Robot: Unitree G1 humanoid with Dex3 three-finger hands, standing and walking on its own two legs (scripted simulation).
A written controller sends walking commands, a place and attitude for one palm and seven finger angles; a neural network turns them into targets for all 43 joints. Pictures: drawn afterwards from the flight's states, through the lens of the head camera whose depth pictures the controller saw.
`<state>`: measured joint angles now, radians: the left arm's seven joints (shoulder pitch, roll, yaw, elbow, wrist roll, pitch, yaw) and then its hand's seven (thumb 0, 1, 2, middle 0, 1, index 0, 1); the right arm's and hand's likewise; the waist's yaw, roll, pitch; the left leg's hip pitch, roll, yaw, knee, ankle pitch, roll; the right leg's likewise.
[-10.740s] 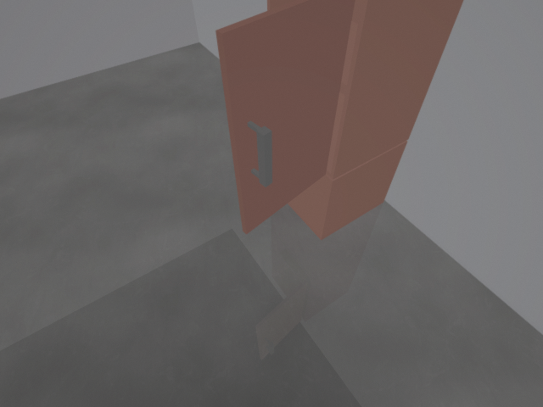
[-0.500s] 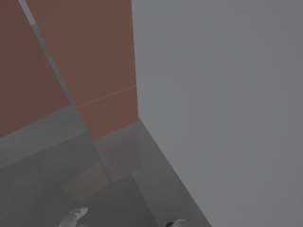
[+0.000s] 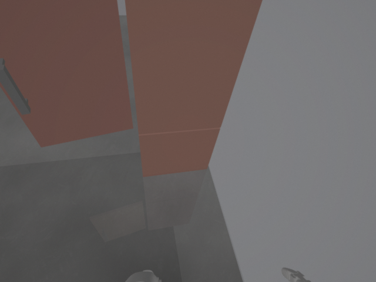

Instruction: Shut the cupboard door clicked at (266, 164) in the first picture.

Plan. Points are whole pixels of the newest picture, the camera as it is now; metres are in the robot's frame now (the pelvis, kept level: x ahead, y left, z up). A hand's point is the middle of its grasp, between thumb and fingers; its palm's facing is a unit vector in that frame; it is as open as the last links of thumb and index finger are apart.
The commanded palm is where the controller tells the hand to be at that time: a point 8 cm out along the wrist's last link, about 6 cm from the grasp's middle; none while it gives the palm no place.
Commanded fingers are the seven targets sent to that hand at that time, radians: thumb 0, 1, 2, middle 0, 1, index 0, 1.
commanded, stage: turn to face it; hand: left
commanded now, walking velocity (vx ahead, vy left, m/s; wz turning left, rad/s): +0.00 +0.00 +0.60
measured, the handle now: (14, 87) +0.59 +0.55 -0.01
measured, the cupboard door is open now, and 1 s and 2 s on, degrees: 100 100 100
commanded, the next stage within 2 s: take the last steps up to it in 0.68 s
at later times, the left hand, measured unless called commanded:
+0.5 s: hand out of the picture +0.09 +0.17 -0.14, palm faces +0.24 -0.93 -0.29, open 7.4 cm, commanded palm none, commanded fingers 0.00 0.90 0.90 -0.20 -0.30 -0.20 -0.30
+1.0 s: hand out of the picture -0.02 +0.17 -0.15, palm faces +0.47 -0.86 -0.22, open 7.4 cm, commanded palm none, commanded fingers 0.00 0.90 0.90 -0.20 -0.30 -0.20 -0.30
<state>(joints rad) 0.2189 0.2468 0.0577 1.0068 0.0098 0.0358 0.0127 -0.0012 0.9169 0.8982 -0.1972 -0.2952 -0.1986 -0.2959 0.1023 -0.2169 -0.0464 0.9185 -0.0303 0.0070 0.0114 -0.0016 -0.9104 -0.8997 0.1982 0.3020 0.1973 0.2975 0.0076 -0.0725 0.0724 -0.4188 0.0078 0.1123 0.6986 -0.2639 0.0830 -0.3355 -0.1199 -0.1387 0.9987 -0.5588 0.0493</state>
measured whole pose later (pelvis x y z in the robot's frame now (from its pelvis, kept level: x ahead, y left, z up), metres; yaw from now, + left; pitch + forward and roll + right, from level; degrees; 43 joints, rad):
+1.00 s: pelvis +0.05 -0.03 +0.02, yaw +25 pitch +0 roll +0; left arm 0.24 0.25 0.05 1.00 0.02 0.04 -0.01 0.01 0.91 0.90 -0.20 -0.29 -0.20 -0.30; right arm 0.14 -0.19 -0.02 0.94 -0.03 0.00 0.00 0.00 -0.91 -0.90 0.20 0.30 0.20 0.30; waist 0.04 -0.03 0.07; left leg -0.22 -0.01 0.02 0.50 -0.27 0.04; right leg -0.42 -0.07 -0.06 1.01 -0.47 0.02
